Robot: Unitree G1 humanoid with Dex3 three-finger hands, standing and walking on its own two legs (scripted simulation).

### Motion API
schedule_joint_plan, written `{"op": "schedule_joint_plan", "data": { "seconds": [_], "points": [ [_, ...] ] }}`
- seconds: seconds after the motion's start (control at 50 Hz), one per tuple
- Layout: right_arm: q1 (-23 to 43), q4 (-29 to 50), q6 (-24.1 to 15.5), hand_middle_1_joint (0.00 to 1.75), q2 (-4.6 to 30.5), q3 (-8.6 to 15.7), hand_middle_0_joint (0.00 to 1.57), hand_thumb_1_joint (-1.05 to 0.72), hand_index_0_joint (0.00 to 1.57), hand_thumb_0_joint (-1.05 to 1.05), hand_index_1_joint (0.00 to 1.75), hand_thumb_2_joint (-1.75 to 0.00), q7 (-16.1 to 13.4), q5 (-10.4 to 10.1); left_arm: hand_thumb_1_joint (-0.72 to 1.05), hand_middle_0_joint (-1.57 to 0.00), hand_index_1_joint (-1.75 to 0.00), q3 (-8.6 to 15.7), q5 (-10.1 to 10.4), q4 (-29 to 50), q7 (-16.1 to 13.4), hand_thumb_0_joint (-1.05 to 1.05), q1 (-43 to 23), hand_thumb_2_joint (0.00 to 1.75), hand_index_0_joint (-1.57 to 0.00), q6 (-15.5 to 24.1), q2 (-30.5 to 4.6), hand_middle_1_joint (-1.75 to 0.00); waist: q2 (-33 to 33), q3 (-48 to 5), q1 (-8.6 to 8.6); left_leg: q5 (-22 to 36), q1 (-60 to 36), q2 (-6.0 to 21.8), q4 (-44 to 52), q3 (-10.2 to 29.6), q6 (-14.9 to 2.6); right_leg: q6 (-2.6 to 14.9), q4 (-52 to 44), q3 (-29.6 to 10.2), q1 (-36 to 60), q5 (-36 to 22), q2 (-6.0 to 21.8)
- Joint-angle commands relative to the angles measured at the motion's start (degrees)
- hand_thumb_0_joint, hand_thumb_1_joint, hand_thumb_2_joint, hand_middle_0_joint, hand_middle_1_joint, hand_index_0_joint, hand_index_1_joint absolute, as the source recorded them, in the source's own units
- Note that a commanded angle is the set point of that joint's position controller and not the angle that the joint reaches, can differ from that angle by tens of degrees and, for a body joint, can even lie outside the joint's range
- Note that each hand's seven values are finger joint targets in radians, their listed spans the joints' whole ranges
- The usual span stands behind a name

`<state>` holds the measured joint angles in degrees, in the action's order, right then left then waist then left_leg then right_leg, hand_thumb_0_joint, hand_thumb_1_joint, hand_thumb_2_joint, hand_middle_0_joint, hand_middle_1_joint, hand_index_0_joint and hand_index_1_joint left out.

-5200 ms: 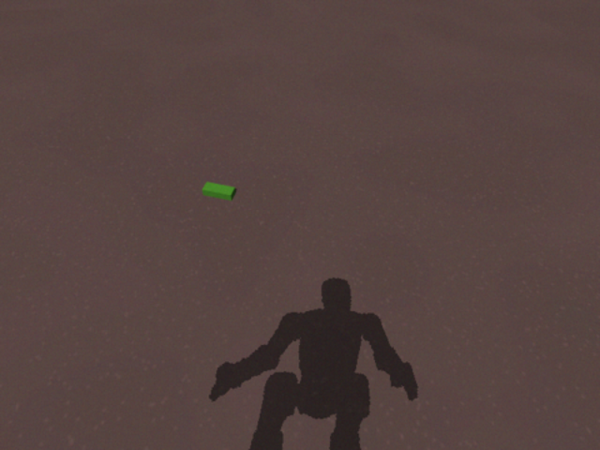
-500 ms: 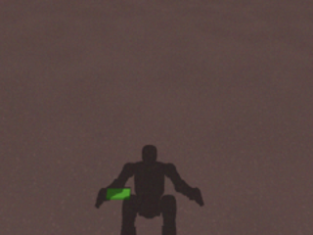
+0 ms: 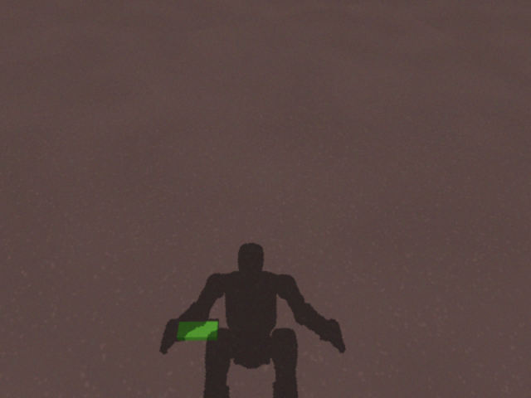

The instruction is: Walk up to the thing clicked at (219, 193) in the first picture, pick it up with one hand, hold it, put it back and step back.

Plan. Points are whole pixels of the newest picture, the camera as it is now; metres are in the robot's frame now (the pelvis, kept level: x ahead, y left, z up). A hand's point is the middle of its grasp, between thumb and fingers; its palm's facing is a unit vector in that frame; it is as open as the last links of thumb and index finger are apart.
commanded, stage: walk up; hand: left
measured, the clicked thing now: (198, 330) +0.48 +0.21 -0.77
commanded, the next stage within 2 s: stand in 0.26 s
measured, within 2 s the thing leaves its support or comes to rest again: neither
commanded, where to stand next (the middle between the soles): +0.06 -0.01 m, yaw +3 degrees
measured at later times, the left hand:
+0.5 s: hand out of the picture +0.09 +0.25 -0.15, palm faces +0.00 -0.94 -0.35, open 7.3 cm
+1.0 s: hand out of the picture +0.08 +0.25 -0.15, palm faces +0.02 -0.94 -0.35, open 7.3 cm
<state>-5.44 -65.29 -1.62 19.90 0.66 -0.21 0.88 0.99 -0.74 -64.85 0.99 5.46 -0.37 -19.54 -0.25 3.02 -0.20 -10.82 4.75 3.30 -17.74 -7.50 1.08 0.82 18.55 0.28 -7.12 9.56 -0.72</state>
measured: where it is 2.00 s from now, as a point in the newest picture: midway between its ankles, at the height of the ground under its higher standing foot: outside the picture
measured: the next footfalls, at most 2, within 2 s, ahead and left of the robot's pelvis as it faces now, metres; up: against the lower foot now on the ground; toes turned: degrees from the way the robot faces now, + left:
none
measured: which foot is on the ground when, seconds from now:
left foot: down 0.00-1.00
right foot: down 0.00-1.00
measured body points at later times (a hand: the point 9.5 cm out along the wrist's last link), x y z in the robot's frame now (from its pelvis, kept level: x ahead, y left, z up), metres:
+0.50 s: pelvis +0.01 -0.01 +0.00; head +0.01 -0.01 +0.45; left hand +0.09 +0.29 -0.13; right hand +0.09 -0.30 -0.14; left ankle -0.01 +0.12 -0.75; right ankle +0.01 -0.11 -0.75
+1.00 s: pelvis +0.01 -0.01 +0.00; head +0.02 -0.01 +0.45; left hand +0.08 +0.30 -0.13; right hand +0.10 -0.30 -0.13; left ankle -0.01 +0.12 -0.75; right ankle +0.01 -0.11 -0.75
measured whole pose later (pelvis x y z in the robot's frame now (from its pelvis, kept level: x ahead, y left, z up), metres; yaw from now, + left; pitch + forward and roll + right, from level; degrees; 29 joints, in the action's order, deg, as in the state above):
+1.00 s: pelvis +0.01 -0.01 +0.00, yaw +2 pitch -2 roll +0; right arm -5.7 -65.5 -0.8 19.9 -0.4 0.3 1.0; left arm 0.0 -0.4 -66.3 -0.1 5.5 1.1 -19.9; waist 0.6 1.9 0.0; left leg -10.5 3.9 3.3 -16.2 -5.5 1.7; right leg 1.2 16.6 2.2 -5.3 9.8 -0.7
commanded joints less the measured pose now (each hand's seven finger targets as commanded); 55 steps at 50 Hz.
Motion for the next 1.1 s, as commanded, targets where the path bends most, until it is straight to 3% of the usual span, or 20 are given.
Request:
{"op": "schedule_joint_plan", "data": {
  "seconds": [0.0, 0.16, 0.22, 0.24, 0.5, 0.54, 0.86, 0.98, 1.08],
  "points": [
    [2.41, 3.55, -1.16, 0.30, 12.53, 2.30, 0.20, -0.90, 0.20, 0.00, 0.30, -0.90, -0.84, -0.13, 0.90, -0.20, -0.30, 2.23, 0.07, 3.88, -0.66, 0.00, -2.86, 0.90, -0.20, 0.91, -11.60, -0.30, 0.36, -5.31, -0.39, 6.59, -1.74, 6.55, 2.95, 6.47, -1.93, 0.64, -2.60, -6.31, -0.05, -10.37, 7.37],
    [2.61, 3.94, -1.04, 0.30, 12.31, 2.21, 0.20, -0.90, 0.20, 0.00, 0.30, -0.90, -0.76, -0.22, 0.90, -0.20, -0.30, 2.36, -0.01, 3.96, -0.65, 0.00, -2.57, 0.90, -0.20, 1.01, -11.87, -0.30, -0.35, -4.52, -0.22, 4.70, -2.11, 6.32, 2.93, 6.36, -1.95, 0.54, -3.12, -6.49, -0.98, -9.73, 7.11],
    [1.76, 3.63, -1.09, 0.30, 12.47, 2.19, 0.20, -0.90, 0.20, 0.00, 0.30, -0.90, -0.78, -0.13, 0.90, -0.20, -0.30, 2.51, 0.00, 4.21, -0.65, 0.00, -3.46, 0.90, -0.20, 1.01, -11.95, -0.30, -0.34, -4.71, -0.47, 4.97, -1.40, 6.32, 3.36, 6.52, -1.77, 0.63, -2.85, -6.85, -0.11, -10.36, 7.23],
    [3.31, 3.38, -0.68, 0.30, 11.72, 1.66, 0.20, -0.90, 0.20, 0.00, 0.30, -0.90, -0.60, -0.22, 0.90, -0.20, -0.30, 2.04, 0.53, 3.85, -1.01, 0.00, -3.58, 0.90, -0.20, 1.65, -12.17, -0.30, 1.71, -6.30, 0.03, 6.36, -1.85, 6.67, 3.34, 6.66, -1.66, 0.91, -3.18, -6.44, 1.33, -10.91, 8.62],
    [2.01, 2.73, -0.33, 0.30, 11.51, 1.13, 0.20, -0.90, 0.20, 0.00, 0.30, -0.90, -0.16, -0.08, 0.90, -0.20, -0.30, 1.61, 0.56, 2.62, -1.60, 0.00, -3.83, 0.90, -0.20, 2.40, -13.04, -0.30, -0.22, -5.59, -0.45, 8.01, -2.46, 6.62, 3.64, 7.45, -1.37, 0.66, -3.73, -5.57, 0.81, -11.72, 8.70],
    [2.14, 2.72, -0.34, 0.30, 11.55, 1.09, 0.20, -0.90, 0.20, 0.00, 0.30, -0.90, -0.14, -0.09, 0.90, -0.20, -0.30, 1.52, 0.55, 2.33, -1.61, 0.00, -3.48, 0.90, -0.20, 2.41, -12.76, -0.30, -0.05, -5.05, -0.33, 5.72, -1.67, 6.42, 3.76, 7.52, -1.55, 0.47, -4.61, -5.77, 0.70, -10.12, 8.81],
    [2.07, 2.94, -0.35, 0.30, 11.70, 1.15, 0.20, -0.90, 0.20, 0.00, 0.30, -0.90, -0.27, -0.14, 0.90, -0.20, -0.30, 1.29, 0.35, 2.15, -1.77, 0.00, -3.01, 0.90, -0.20, 2.62, -12.69, -0.30, 0.71, -6.37, -0.26, 10.80, -2.97, 6.73, 2.90, 7.75, -1.61, 0.51, -3.88, -4.96, 1.88, -14.33, 9.05],
    [2.24, 2.90, -0.23, 0.30, 12.00, 1.21, 0.20, -0.90, 0.20, 0.00, 0.30, -0.90, -0.36, -0.06, 0.90, -0.20, -0.30, 1.37, 0.43, 1.98, -1.68, 0.00, -3.01, 0.90, -0.20, 2.30, -12.49, -0.30, 1.08, -5.02, 0.01, 7.35, -1.71, 6.50, 3.75, 7.83, -1.65, 0.61, -4.50, -5.25, 1.23, -10.11, 8.98],
    [1.90, 2.90, -0.33, 0.30, 11.86, 1.10, 0.20, -0.90, 0.20, 0.00, 0.30, -0.90, -0.22, -0.20, 0.90, -0.20, -0.30, 1.21, 0.50, 1.98, -1.68, 0.00, -2.53, 0.90, -0.20, 2.51, -12.52, -0.30, 1.17, -4.87, 0.03, 9.16, -1.82, 6.49, 3.71, 8.25, -1.56, 0.50, -4.63, -4.92, 1.22, -11.08, 8.90]
  ]
}}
